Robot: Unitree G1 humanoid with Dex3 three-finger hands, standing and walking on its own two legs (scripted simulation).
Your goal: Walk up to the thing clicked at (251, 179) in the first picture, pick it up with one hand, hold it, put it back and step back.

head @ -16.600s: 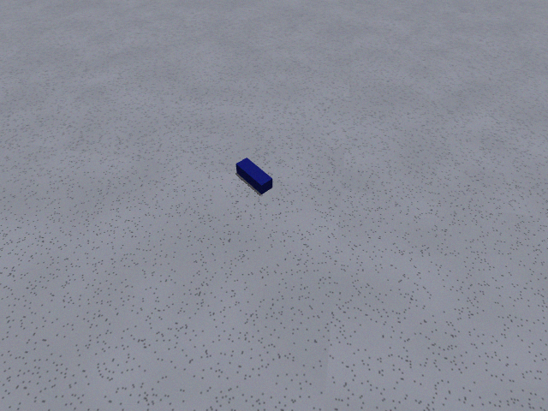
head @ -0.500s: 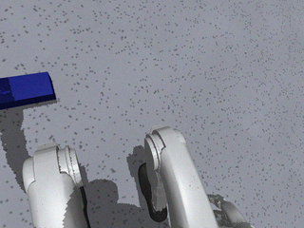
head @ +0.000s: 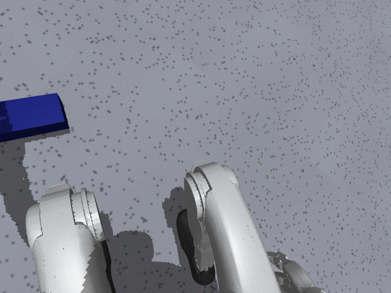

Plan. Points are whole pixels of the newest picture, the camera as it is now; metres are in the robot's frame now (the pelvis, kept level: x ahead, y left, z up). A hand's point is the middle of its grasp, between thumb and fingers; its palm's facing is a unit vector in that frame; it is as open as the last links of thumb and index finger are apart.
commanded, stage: rise first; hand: left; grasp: from above
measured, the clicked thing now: (15, 120) +0.48 +0.31 -0.29
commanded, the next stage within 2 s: approach in 0.38 s
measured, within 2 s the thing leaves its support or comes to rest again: neither
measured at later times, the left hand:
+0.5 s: hand out of the picture +0.44 +0.35 -0.17, palm faces -0.45 -0.10 -0.89, open 14.0 cm
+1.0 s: hand (8, 91) +0.50 +0.28 -0.16, palm faces -0.39 -0.09 -0.91, open 13.9 cm
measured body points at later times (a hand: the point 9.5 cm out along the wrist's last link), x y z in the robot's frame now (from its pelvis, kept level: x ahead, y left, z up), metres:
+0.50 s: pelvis +0.00 +0.00 +0.01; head +0.24 +0.10 +0.38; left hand +0.46 +0.35 -0.12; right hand +0.08 -0.26 -0.09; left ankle +0.08 +0.14 -0.28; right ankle +0.10 -0.12 -0.28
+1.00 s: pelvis +0.00 +0.00 +0.00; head +0.25 +0.07 +0.37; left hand +0.52 +0.28 -0.11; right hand +0.03 -0.26 -0.09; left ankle +0.08 +0.14 -0.28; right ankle +0.10 -0.12 -0.28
